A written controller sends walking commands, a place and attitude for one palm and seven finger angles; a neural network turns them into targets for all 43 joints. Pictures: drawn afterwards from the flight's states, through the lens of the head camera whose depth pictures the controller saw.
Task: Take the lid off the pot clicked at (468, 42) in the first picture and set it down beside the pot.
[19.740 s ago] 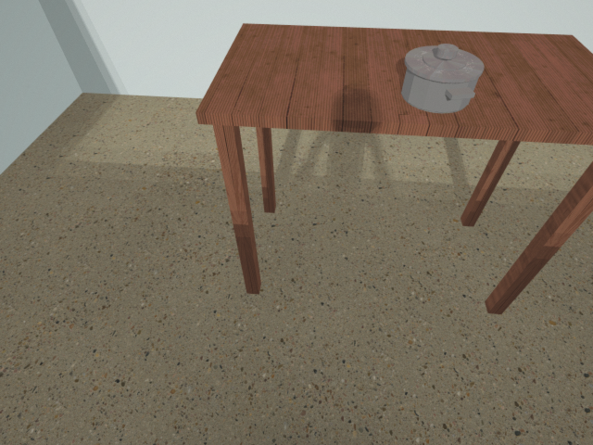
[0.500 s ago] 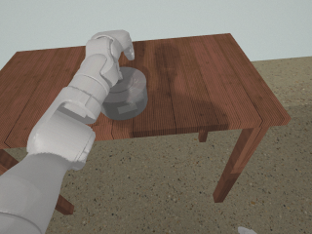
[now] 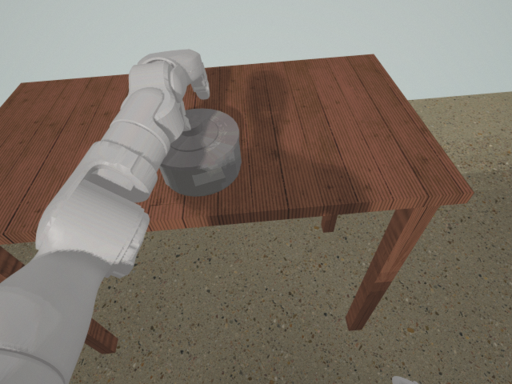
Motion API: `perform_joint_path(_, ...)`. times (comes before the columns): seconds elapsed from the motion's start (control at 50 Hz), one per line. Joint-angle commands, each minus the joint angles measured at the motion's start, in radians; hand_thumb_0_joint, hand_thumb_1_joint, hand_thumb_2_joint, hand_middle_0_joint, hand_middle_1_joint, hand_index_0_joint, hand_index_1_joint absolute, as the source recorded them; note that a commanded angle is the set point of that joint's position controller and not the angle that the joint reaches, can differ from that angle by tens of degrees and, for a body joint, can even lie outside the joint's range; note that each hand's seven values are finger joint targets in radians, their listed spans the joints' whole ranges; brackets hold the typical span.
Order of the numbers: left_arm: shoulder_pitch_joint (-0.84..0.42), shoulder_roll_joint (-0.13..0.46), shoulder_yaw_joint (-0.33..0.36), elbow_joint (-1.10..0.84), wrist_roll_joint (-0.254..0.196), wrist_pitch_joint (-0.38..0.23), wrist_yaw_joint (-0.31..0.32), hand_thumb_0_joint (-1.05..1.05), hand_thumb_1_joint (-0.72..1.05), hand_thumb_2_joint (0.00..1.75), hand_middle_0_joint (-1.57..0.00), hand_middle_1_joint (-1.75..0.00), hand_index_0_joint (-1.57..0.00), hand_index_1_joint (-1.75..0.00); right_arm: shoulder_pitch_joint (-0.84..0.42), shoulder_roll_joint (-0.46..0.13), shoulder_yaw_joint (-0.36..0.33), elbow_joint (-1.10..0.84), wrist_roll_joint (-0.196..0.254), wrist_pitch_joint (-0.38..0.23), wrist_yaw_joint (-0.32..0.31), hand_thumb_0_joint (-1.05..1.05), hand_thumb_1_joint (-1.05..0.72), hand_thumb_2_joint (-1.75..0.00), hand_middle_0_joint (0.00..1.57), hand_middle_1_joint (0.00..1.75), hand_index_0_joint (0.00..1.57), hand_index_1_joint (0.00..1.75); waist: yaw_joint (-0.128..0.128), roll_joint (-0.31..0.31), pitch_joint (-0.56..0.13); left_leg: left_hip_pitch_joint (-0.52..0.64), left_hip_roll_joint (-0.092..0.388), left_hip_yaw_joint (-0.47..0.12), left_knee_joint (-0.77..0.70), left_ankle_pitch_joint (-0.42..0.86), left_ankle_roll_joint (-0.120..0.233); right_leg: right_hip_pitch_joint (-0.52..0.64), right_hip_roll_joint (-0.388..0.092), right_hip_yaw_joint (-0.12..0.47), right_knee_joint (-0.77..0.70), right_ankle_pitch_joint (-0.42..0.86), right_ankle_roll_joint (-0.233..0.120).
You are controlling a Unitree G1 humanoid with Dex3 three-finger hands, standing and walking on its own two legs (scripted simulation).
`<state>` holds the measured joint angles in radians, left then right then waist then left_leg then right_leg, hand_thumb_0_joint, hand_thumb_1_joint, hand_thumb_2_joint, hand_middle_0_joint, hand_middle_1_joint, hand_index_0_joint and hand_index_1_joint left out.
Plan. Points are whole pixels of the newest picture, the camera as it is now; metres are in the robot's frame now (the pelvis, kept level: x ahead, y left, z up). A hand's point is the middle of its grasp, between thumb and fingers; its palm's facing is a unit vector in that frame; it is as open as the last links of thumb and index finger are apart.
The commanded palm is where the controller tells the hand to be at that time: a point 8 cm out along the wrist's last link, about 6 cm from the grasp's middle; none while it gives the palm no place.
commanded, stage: move the open hand above the knob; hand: left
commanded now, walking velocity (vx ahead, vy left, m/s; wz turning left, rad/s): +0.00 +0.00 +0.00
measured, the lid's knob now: (190, 125) +0.51 +0.10 +0.15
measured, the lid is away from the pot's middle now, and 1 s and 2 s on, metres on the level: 0.00 0.00 0.00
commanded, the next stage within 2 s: lower the open fingers around the knob in 0.96 s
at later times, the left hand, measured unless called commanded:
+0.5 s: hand (186, 104) +0.48 +0.09 +0.21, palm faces -0.24 -0.04 -0.97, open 10.1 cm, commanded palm +0.46 +0.10 +0.27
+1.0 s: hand (185, 107) +0.48 +0.09 +0.21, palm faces -0.26 -0.04 -0.96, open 10.1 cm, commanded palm +0.47 +0.10 +0.27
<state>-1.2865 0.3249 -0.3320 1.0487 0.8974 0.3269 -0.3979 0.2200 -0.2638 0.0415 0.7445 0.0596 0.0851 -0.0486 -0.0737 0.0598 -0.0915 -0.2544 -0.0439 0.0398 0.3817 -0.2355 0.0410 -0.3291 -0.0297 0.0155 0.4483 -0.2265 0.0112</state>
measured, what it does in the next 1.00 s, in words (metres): stands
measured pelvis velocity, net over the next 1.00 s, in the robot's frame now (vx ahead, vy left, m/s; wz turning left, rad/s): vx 0.01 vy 0.00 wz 0.00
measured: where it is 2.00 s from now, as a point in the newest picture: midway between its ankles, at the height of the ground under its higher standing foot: outside the picture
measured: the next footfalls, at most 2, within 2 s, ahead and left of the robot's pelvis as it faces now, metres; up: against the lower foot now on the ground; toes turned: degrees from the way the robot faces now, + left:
none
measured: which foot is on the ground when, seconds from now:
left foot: down 0.00-1.00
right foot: down 0.00-1.00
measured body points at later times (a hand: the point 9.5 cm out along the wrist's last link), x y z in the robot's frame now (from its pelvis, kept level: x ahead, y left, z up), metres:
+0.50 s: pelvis +0.01 +0.01 +0.00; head +0.02 -0.02 +0.45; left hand +0.49 +0.09 +0.27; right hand +0.10 -0.24 -0.14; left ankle -0.03 +0.10 -0.74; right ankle +0.00 -0.13 -0.74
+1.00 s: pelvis +0.01 +0.00 +0.00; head +0.02 -0.03 +0.45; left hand +0.49 +0.09 +0.26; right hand +0.10 -0.26 -0.14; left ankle -0.03 +0.10 -0.74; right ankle +0.00 -0.13 -0.74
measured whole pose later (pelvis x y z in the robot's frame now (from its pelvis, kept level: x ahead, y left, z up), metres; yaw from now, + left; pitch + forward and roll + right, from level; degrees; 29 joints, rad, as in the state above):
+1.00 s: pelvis +0.01 +0.00 +0.00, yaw +0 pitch +7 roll +1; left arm -1.28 0.32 -0.34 1.03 0.90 0.34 -0.40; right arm 0.22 -0.27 0.04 0.74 0.06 0.10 -0.05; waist -0.07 0.06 -0.09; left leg -0.25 -0.04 0.04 0.38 -0.24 0.04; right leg -0.33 -0.02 0.01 0.44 -0.23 0.01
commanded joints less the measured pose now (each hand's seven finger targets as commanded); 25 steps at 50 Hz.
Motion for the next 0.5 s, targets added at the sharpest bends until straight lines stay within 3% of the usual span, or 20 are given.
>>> perform_joint_path(0.0, -0.642, 0.194, 0.038, -0.215, 0.039, -0.019, 0.047, 0.00, -0.23, 1.26, -0.81, -0.08, -0.81, -0.08, -0.039, -0.110, -0.033, -0.116, -0.005, -0.041, -0.004, 0.00, -0.90, -0.90, 0.20, 0.30, 0.20, 0.30, -0.015, -0.106, -0.379, 0.147, -0.002, -0.027, -0.003, 0.340, 0.022, 0.149, 0.040, -0.023, -0.013, 0.325, -0.048)
perform_joint_path(0.02, -0.625, 0.179, 0.033, -0.191, 0.037, -0.017, 0.046, 0.00, -0.23, 1.26, -0.81, -0.08, -0.81, -0.08, -0.034, -0.107, -0.035, -0.116, -0.006, -0.044, -0.004, 0.00, -0.90, -0.90, 0.20, 0.30, 0.20, 0.30, -0.016, -0.112, -0.372, 0.152, -0.001, -0.027, 0.000, 0.348, 0.022, 0.140, 0.041, -0.024, -0.012, 0.322, -0.047)
perform_joint_path(0.08, -0.586, 0.214, 0.066, -0.153, 0.033, -0.013, 0.047, 0.00, -0.23, 1.26, -0.81, -0.08, -0.81, -0.08, -0.025, -0.117, -0.034, -0.110, -0.008, -0.038, -0.002, 0.00, -0.90, -0.90, 0.20, 0.30, 0.20, 0.30, -0.010, -0.138, -0.369, 0.129, 0.000, -0.025, 0.000, 0.362, 0.022, 0.155, 0.042, -0.026, -0.010, 0.342, -0.047)
perform_joint_path(0.14, -0.587, 0.237, 0.089, -0.230, 0.026, -0.020, 0.054, 0.00, -0.23, 1.26, -0.81, -0.08, -0.81, -0.08, -0.033, -0.120, -0.037, -0.125, -0.011, -0.039, 0.004, 0.00, -0.90, -0.90, 0.20, 0.30, 0.20, 0.30, 0.010, -0.088, -0.413, 0.150, 0.002, -0.026, 0.006, 0.430, 0.020, 0.182, 0.037, -0.023, -0.005, 0.378, -0.050)
perform_joint_path(0.16, -0.581, 0.198, 0.051, -0.208, 0.042, -0.018, 0.050, 0.00, -0.23, 1.26, -0.81, -0.08, -0.81, -0.08, -0.035, -0.109, -0.035, -0.123, -0.009, -0.038, 0.006, 0.00, -0.90, -0.90, 0.20, 0.30, 0.20, 0.30, 0.002, -0.104, -0.418, 0.162, 0.005, -0.030, 0.013, 0.456, 0.020, 0.171, 0.038, -0.023, 0.000, 0.380, -0.047)
perform_joint_path(0.18, -0.574, 0.170, 0.031, -0.180, 0.044, -0.009, 0.049, 0.00, -0.23, 1.26, -0.81, -0.08, -0.81, -0.08, -0.030, -0.111, -0.037, -0.115, -0.007, -0.034, 0.007, 0.00, -0.90, -0.90, 0.20, 0.30, 0.20, 0.30, -0.008, -0.115, -0.380, 0.155, 0.007, -0.027, 0.016, 0.447, 0.021, 0.144, 0.043, -0.028, -0.007, 0.371, -0.046)
perform_joint_path(0.2, -0.584, 0.193, 0.049, -0.183, 0.045, -0.004, 0.052, 0.00, -0.23, 1.26, -0.81, -0.08, -0.81, -0.08, -0.023, -0.115, -0.038, -0.110, -0.007, -0.031, 0.010, 0.00, -0.90, -0.90, 0.20, 0.30, 0.20, 0.30, -0.006, -0.112, -0.366, 0.156, 0.010, -0.031, 0.008, 0.442, 0.017, 0.133, 0.044, -0.031, -0.009, 0.354, -0.046)
perform_joint_path(0.24, -0.580, 0.219, 0.083, -0.234, 0.019, -0.011, 0.051, 0.00, -0.23, 1.26, -0.81, -0.08, -0.81, -0.08, -0.032, -0.119, -0.042, -0.125, -0.010, -0.035, 0.011, 0.00, -0.90, -0.90, 0.20, 0.30, 0.20, 0.30, 0.007, -0.109, -0.412, 0.171, 0.006, -0.032, 0.013, 0.454, 0.020, 0.163, 0.043, -0.026, -0.007, 0.369, -0.047)
perform_joint_path(0.26, -0.598, 0.204, 0.061, -0.257, 0.028, -0.014, 0.048, 0.00, -0.23, 1.26, -0.81, -0.08, -0.81, -0.08, -0.036, -0.111, -0.038, -0.127, -0.010, -0.038, 0.011, 0.00, -0.90, -0.90, 0.20, 0.30, 0.20, 0.30, 0.004, -0.094, -0.432, 0.187, 0.006, -0.032, 0.017, 0.486, 0.021, 0.166, 0.041, -0.023, 0.000, 0.390, -0.047)
perform_joint_path(0.3, -0.578, 0.138, 0.012, -0.183, 0.035, 0.005, 0.046, 0.00, -0.23, 1.26, -0.81, -0.08, -0.81, -0.08, -0.026, -0.111, -0.039, -0.108, -0.004, -0.030, 0.014, 0.00, -0.90, -0.90, 0.20, 0.30, 0.20, 0.30, -0.013, -0.121, -0.350, 0.169, 0.012, -0.037, 0.016, 0.476, 0.017, 0.110, 0.047, -0.035, -0.008, 0.358, -0.046)
perform_joint_path(0.34, -0.590, 0.184, 0.062, -0.244, 0.010, 0.001, 0.054, 0.00, -0.23, 1.26, -0.81, -0.08, -0.81, -0.08, -0.029, -0.123, -0.042, -0.115, -0.011, -0.029, 0.014, 0.00, -0.90, -0.90, 0.20, 0.30, 0.20, 0.30, 0.002, -0.097, -0.402, 0.192, 0.011, -0.040, 0.019, 0.510, 0.014, 0.138, 0.045, -0.034, -0.005, 0.380, -0.049)
perform_joint_path(0.36, -0.607, 0.198, 0.064, -0.249, 0.027, -0.003, 0.054, 0.00, -0.23, 1.26, -0.81, -0.08, -0.81, -0.08, -0.032, -0.111, -0.037, -0.119, -0.013, -0.033, 0.015, 0.00, -0.90, -0.90, 0.20, 0.30, 0.20, 0.30, 0.006, -0.091, -0.436, 0.201, 0.009, -0.043, 0.021, 0.517, 0.013, 0.152, 0.042, -0.027, 0.003, 0.384, -0.047)
perform_joint_path(0.4, -0.600, 0.152, 0.027, -0.240, 0.038, 0.004, 0.055, 0.00, -0.23, 1.26, -0.81, -0.08, -0.81, -0.08, -0.031, -0.106, -0.039, -0.115, -0.010, -0.034, 0.020, 0.00, -0.90, -0.90, 0.20, 0.30, 0.20, 0.30, 0.002, -0.100, -0.409, 0.201, 0.014, -0.041, 0.022, 0.530, 0.012, 0.135, 0.044, -0.032, 0.000, 0.379, -0.046)
perform_joint_path(0.44, -0.555, 0.169, 0.057, -0.232, 0.017, 0.010, 0.061, 0.00, -0.23, 1.26, -0.81, -0.08, -0.81, -0.08, -0.040, -0.117, -0.042, -0.117, -0.014, -0.027, 0.021, 0.00, -0.90, -0.90, 0.20, 0.30, 0.20, 0.30, 0.012, -0.104, -0.411, 0.193, 0.011, -0.038, 0.024, 0.530, 0.013, 0.153, 0.044, -0.033, -0.003, 0.393, -0.049)
perform_joint_path(0.46, -0.555, 0.208, 0.088, -0.201, 0.035, 0.018, 0.064, 0.00, -0.23, 1.26, -0.81, -0.08, -0.81, -0.08, -0.033, -0.111, -0.037, -0.108, -0.015, -0.023, 0.020, 0.00, -0.90, -0.90, 0.20, 0.30, 0.20, 0.30, 0.013, -0.144, -0.409, 0.169, 0.010, -0.032, 0.018, 0.500, 0.014, 0.172, 0.043, -0.030, 0.001, 0.395, -0.046)
perform_joint_path(0.48, -0.547, 0.185, 0.063, -0.181, 0.037, 0.027, 0.061, 0.00, -0.23, 1.26, -0.81, -0.08, -0.81, -0.08, -0.044, -0.112, -0.033, -0.112, -0.011, -0.018, 0.019, 0.00, -0.90, -0.90, 0.20, 0.30, 0.20, 0.30, 0.011, -0.161, -0.376, 0.140, 0.007, -0.025, 0.008, 0.461, 0.017, 0.169, 0.043, -0.033, -0.003, 0.385, -0.047)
